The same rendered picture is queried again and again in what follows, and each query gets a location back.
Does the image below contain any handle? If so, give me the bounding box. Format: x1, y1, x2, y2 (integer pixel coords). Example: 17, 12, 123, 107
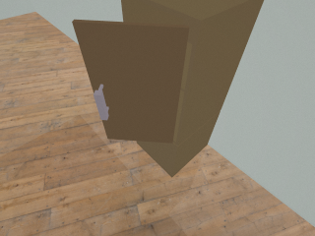
94, 84, 109, 121

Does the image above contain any cupboard door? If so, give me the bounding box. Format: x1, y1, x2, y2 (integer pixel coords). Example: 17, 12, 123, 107
72, 19, 190, 144

